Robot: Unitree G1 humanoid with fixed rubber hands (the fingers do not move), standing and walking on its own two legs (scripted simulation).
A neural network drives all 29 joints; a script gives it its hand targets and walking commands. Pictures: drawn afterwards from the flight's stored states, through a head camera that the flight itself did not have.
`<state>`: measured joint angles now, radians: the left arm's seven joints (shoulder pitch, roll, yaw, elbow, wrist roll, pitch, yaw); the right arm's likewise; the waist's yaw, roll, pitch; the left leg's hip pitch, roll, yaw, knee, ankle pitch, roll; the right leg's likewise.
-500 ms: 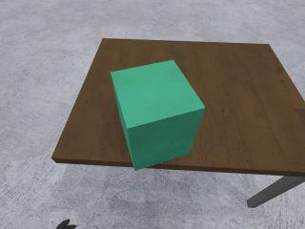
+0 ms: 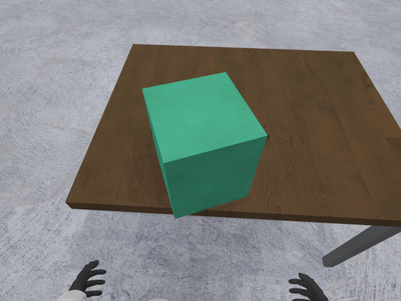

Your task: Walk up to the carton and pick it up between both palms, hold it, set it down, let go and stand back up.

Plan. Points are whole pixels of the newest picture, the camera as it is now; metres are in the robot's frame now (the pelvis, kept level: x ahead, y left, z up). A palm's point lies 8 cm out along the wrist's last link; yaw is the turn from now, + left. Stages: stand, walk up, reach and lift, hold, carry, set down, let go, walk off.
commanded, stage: reach and lift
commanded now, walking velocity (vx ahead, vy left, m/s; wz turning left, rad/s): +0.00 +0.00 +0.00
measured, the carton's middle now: (199, 147) +0.45 +0.01 +0.00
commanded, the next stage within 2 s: none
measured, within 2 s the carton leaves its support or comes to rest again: neither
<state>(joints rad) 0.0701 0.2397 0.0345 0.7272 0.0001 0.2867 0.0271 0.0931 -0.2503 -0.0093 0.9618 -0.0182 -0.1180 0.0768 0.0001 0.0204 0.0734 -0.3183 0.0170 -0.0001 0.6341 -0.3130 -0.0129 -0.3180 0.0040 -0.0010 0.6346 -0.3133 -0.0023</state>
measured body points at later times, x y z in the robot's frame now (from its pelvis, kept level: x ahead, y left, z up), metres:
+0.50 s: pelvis +0.00 -0.02 +0.01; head +0.01 -0.03 +0.46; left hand +0.15 +0.24 -0.07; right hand +0.17 -0.26 -0.09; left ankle +0.02 +0.13 -0.72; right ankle +0.02 -0.12 -0.72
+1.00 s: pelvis -0.02 -0.02 +0.01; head -0.03 -0.03 +0.46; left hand +0.18 +0.19 -0.03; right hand +0.17 -0.25 -0.06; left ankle +0.02 +0.13 -0.72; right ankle +0.02 -0.12 -0.73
